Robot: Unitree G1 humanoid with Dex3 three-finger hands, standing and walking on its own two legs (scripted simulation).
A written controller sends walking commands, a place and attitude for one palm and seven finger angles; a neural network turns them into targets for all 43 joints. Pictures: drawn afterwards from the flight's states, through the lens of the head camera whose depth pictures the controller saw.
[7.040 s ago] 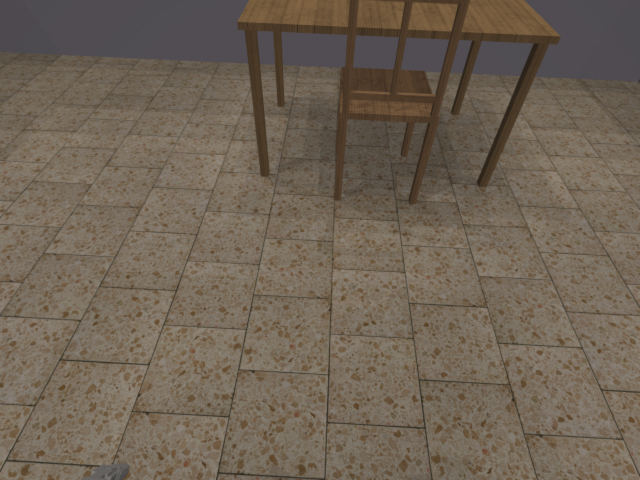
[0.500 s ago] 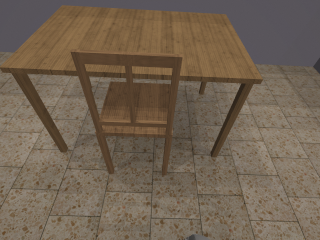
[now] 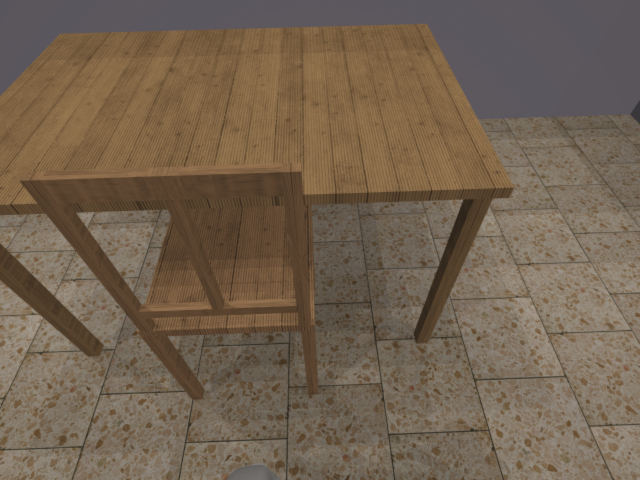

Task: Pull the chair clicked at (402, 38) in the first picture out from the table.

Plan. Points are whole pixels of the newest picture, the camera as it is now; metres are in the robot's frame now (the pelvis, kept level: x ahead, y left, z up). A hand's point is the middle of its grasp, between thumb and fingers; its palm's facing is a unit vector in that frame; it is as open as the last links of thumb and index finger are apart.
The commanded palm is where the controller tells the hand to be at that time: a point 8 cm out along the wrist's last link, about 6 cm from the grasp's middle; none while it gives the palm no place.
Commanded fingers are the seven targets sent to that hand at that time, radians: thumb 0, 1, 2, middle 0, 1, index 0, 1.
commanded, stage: come to a stop and stand still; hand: left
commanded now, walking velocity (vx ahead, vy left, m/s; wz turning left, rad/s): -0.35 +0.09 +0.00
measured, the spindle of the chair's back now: (199, 259) +0.48 +0.24 -0.07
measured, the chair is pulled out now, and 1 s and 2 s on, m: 0.00 0.00 0.00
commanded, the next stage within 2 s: none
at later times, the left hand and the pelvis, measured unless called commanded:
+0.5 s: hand out of the picture +0.03 +0.19 -0.17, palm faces +0.01 -0.95 -0.31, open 7.3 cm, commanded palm none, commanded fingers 0.00 0.90 0.90 -0.20 -0.30 -0.20 -0.30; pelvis +0.01 -0.02 -0.01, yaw -2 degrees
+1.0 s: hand out of the picture -0.01 +0.13 -0.17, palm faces +0.01 -0.98 -0.22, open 7.3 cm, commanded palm none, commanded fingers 0.00 0.90 0.90 -0.20 -0.30 -0.20 -0.30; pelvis -0.04 -0.05 +0.00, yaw -1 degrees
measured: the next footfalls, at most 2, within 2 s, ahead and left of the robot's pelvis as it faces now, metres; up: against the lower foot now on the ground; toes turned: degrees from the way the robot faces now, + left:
left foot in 0.12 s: +0.14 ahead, +0.13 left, +0.00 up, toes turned +4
right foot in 0.46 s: +0.03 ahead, -0.11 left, +0.00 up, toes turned -5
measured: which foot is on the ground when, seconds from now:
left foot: up 0.00-0.10, down 0.12-0.48, up 0.50-0.70, down 0.72-1.00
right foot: down 0.00-0.22, up 0.24-0.44, down 0.46-1.00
